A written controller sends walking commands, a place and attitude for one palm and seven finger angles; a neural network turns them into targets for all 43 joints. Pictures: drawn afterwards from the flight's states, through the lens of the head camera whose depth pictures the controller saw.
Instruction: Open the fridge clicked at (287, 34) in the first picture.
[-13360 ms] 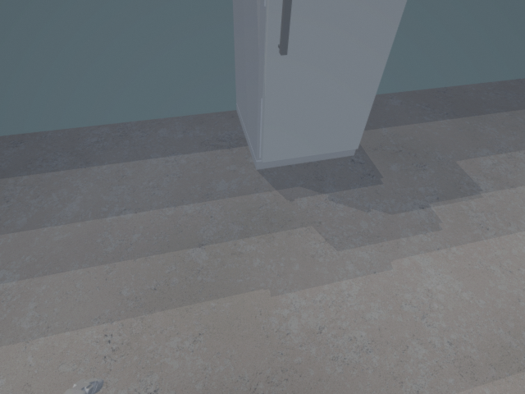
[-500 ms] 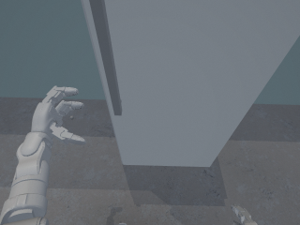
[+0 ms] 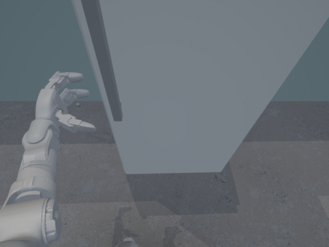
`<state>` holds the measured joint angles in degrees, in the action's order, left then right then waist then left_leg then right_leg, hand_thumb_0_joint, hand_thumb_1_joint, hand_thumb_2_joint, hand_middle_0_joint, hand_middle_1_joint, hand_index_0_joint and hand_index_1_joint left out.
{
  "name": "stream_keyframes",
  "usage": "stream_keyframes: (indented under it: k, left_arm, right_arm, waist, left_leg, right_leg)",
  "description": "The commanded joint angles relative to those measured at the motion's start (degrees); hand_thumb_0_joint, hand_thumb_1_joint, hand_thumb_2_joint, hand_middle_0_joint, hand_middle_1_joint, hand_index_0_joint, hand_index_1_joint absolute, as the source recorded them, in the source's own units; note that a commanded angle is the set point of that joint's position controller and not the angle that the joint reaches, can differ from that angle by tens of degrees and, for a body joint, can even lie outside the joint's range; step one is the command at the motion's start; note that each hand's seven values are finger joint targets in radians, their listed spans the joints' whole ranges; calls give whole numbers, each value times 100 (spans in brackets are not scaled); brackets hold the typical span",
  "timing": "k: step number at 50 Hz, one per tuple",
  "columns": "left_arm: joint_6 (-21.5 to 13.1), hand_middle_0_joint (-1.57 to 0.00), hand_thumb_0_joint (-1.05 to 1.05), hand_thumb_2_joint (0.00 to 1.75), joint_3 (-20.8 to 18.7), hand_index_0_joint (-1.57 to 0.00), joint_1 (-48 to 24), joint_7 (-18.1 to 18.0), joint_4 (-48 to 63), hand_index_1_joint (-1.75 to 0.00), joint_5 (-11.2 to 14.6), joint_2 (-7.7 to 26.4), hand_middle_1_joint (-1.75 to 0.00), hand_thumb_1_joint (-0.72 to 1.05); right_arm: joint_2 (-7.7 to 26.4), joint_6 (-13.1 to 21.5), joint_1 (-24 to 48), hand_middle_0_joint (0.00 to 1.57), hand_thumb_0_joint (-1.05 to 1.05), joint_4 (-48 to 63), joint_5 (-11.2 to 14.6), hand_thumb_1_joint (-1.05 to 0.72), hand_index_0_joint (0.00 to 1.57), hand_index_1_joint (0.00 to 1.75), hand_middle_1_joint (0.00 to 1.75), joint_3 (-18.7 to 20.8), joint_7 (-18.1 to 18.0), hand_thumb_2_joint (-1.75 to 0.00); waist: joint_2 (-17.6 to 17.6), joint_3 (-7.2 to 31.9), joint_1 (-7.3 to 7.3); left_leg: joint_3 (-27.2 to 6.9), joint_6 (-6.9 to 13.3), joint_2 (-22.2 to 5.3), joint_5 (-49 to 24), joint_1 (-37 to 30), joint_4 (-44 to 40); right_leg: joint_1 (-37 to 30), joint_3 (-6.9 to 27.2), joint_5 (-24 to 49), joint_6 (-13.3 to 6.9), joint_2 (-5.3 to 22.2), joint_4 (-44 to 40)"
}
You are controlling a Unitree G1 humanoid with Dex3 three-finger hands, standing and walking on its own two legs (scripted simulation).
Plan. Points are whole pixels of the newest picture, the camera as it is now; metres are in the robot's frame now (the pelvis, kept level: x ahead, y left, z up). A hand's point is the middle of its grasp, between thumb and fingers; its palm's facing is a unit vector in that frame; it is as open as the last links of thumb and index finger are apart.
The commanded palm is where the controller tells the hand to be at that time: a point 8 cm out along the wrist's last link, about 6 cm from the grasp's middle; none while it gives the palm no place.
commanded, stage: move the hooked fingers beside the handle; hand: left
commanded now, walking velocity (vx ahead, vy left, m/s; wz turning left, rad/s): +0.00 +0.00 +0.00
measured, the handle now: (105, 54) +0.52 +0.14 +0.18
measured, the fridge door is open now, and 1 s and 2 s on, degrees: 0 0 0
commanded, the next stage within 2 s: feel for the door with the fingertips in 1.10 s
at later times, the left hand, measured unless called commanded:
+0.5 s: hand (90, 92) +0.48 +0.20 +0.09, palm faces +0.03 -1.00 +0.00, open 13.9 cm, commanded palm +0.45 +0.25 +0.09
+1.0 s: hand (87, 96) +0.46 +0.20 +0.09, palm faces +0.03 -1.00 +0.01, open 14.0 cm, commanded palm +0.44 +0.25 +0.09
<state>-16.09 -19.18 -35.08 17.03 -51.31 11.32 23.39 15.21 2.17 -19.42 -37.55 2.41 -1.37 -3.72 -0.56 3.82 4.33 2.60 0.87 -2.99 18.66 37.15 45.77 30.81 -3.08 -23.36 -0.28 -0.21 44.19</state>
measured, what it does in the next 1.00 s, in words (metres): stands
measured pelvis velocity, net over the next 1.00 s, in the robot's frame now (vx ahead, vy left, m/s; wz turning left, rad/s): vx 0.01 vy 0.00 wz -0.01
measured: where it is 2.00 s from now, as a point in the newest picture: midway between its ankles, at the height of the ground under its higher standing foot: outside the picture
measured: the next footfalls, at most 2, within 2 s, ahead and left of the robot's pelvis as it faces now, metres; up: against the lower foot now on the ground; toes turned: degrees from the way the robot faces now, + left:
none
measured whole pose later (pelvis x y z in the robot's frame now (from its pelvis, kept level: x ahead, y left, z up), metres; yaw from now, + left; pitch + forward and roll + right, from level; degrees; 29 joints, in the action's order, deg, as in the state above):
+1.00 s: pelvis +0.01 +0.00 -0.01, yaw +0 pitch +13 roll -2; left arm -18.8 -20.0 -41.5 15.0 -58.8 9.4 24.8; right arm 14.8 -2.3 -20.5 -36.1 2.0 -1.1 -2.3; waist -0.9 5.3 5.6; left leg 2.1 0.4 -3.9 20.8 41.8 49.4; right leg 35.1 -3.2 -25.1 -0.7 -1.1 47.1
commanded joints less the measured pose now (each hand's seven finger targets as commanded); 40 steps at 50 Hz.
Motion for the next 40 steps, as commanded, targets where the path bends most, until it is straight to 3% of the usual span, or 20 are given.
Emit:
stream_keyframes:
  k: [1, 3, 5, 7, 9, 13, 17, 19, 20, 21, 23, 27, 28, 29, 32, 33, 34, 35, 37, 40]
  left_arm:
    - [-492, -30, 0, 30, -249, -30, -2430, -70, 1094, -120, 59, 1451, -120, -50]
    - [-525, -30, 0, 30, -328, -30, -2526, -74, 982, -120, 51, 1533, -120, -50]
    - [-512, -30, 0, 30, -149, -30, -2709, -73, 848, -120, 24, 1356, -120, -50]
    - [-527, -30, 0, 30, -150, -30, -2824, -100, 700, -120, 15, 1340, -120, -50]
    - [-536, -30, 0, 30, -203, -30, -3049, -149, 574, -120, -36, 1459, -120, -50]
    - [-625, -30, 0, 30, -72, -30, -3585, -256, 390, -120, -151, 1353, -120, -50]
    - [-669, -30, 0, 30, -313, -30, -3604, -366, 72, -120, -242, 1657, -120, -50]
    - [-693, -30, 0, 30, -266, -30, -3504, -372, 52, -120, -301, 1606, -120, -50]
    - [-685, -30, 0, 30, -215, -30, -3479, -370, 78, -120, -293, 1513, -120, -50]
    - [-669, -30, 0, 30, -298, -30, -3435, -376, 14, -120, -282, 1592, -120, -50]
    - [-701, -30, 0, 30, -285, -30, -3497, -350, 168, -120, -276, 1609, -120, -50]
    - [-679, -30, 0, 30, -225, -30, -3506, -293, 221, -120, -188, 1491, -120, -50]
    - [-697, -30, 0, 30, -321, -30, -3615, -306, 287, -120, -197, 1655, -120, -50]
    - [-689, -30, 0, 30, -249, -30, -3542, -308, 293, -120, -189, 1543, -120, -50]
    - [-764, -30, 0, 30, -497, -30, -3453, -340, 489, -120, -216, 1841, -120, -50]
    - [-777, -30, 0, 30, -397, -30, -3395, -332, 592, -120, -218, 1715, -120, -50]
    - [-772, -30, 0, 30, -281, -30, -3275, -315, 637, -120, -205, 1546, -120, -50]
    - [-727, -30, 0, 30, -292, -30, -3156, -312, 506, -120, -181, 1511, -120, -50]
    - [-666, -30, 0, 30, -369, -30, -3124, -294, 355, -120, -151, 1631, -120, -50]
    - [-637, -30, 0, 30, -350, -30, -3054, -258, 586, -120, -134, 1631, -120, -50]
  right_arm:
    - [895, 104, -300, 20, 0, 561, 17, -90, 20, 30, 30, 356, -37, -90]
    - [923, 69, -367, 20, 0, 556, 4, -90, 20, 30, 30, 367, -20, -90]
    - [908, 26, -392, 20, 0, 543, 2, -90, 20, 30, 30, 361, -8, -90]
    - [919, -12, -473, 20, 0, 506, -13, -90, 20, 30, 30, 373, -2, -90]
    - [936, -49, -516, 20, 0, 476, -22, -90, 20, 30, 30, 367, 5, -90]
    - [935, -94, -629, 20, 0, 393, -54, -90, 20, 30, 30, 378, 25, -90]
    - [976, -145, -761, 20, 0, 368, -93, -90, 20, 30, 30, 372, 55, -90]
    - [943, -182, -749, 20, 0, 427, -99, -90, 20, 30, 30, 367, 84, -90]
    - [941, -192, -749, 20, 0, 449, -99, -90, 20, 30, 30, 373, 101, -90]
    - [955, -213, -782, 20, 0, 452, -100, -90, 20, 30, 30, 382, 99, -90]
    - [954, -241, -786, 20, 0, 493, -91, -90, 20, 30, 30, 384, 100, -90]
    - [940, -289, -817, 20, 0, 483, -79, -90, 20, 30, 30, 391, 82, -90]
    - [961, -298, -815, 20, 0, 458, -69, -90, 20, 30, 30, 397, 75, -90]
    - [937, -299, -793, 20, 0, 473, -72, -90, 20, 30, 30, 394, 78, -90]
    - [940, -295, -830, 20, 0, 480, -90, -90, 20, 30, 30, 403, 79, -90]
    - [907, -295, -789, 20, 0, 504, -71, -90, 20, 30, 30, 395, 92, -90]
    - [883, -295, -755, 20, 0, 512, -63, -90, 20, 30, 30, 403, 101, -90]
    - [894, -308, -761, 20, 0, 507, -63, -90, 20, 30, 30, 397, 105, -90]
    - [919, -332, -770, 20, 0, 503, -53, -90, 20, 30, 30, 392, 87, -90]
    - [918, -337, -701, 20, 0, 574, -41, -90, 20, 30, 30, 392, 90, -90]
  waist:
    - [-410, 2022, 18]
    - [-305, 2085, 3]
    - [-439, 2006, 69]
    - [-288, 1952, 114]
    - [-347, 2023, 131]
    - [-406, 2127, 283]
    - [-378, 2241, 231]
    - [-608, 2333, 168]
    - [-599, 2339, 194]
    - [-341, 2291, 204]
    - [-428, 2424, 205]
    - [-354, 2309, 268]
    - [-341, 2343, 254]
    - [-466, 2382, 246]
    - [-584, 2584, 138]
    - [-669, 2692, 131]
    - [-713, 2613, 155]
    - [-529, 2448, 156]
    - [-300, 2212, 192]
    - [-447, 2381, 125]
  left_leg:
    - [-358, 98, 165, -1376, -1872, -381]
    - [-362, 106, 158, -1468, -1821, -344]
    - [-376, 94, 161, -1379, -1812, -344]
    - [-394, 116, 153, -1378, -1788, -284]
    - [-406, 102, 152, -1295, -1731, -276]
    - [-463, 105, 127, -1330, -1807, -178]
    - [-480, 101, 130, -1317, -1662, -107]
    - [-464, 73, 127, -1395, -1711, -93]
    - [-452, 77, 120, -1392, -1732, -82]
    - [-443, 94, 114, -1372, -1615, -74]
    - [-403, 112, 130, -1439, -1624, -41]
    - [-386, 131, 136, -1416, -1557, -11]
    - [-408, 127, 120, -1382, -1577, -26]
    - [-392, 123, 137, -1386, -1608, -26]
    - [-392, 127, 145, -1612, -1695, 20]
    - [-381, 118, 153, -1724, -1777, 14]
    - [-374, 109, 138, -1754, -1853, 25]
    - [-374, 112, 138, -1686, -1756, 5]
    - [-347, 148, 150, -1522, -1502, -17]
    - [-336, 137, 160, -1574, -1616, -58]
  right_leg:
    - [98, 137, 1731, -48, -202, -538]
    - [74, 131, 1832, -48, -219, -486]
    - [230, 113, 1713, -48, -219, -481]
    - [315, 106, 1677, -53, -235, -477]
    - [368, 119, 1599, -42, -232, -446]
    - [642, 121, 1524, -36, -249, -383]
    - [616, 122, 1466, -55, -256, -305]
    - [645, 117, 1515, -60, -258, -257]
    - [694, 107, 1506, -53, -266, -260]
    - [612, 107, 1543, -37, -272, -269]
    - [545, 145, 1676, -23, -281, -249]
    - [521, 134, 1720, -30, -297, -273]
    - [543, 144, 1693, -20, -299, -274]
    - [533, 149, 1694, -24, -300, -278]
    - [363, 158, 1884, -51, -304, -220]
    - [323, 163, 2001, -42, -302, -205]
    - [410, 147, 2011, -44, -308, -225]
    - [415, 127, 1974, -38, -313, -253]
    - [316, 138, 1946, -30, -314, -293]
    - [247, 157, 2019, -31, -292, -289]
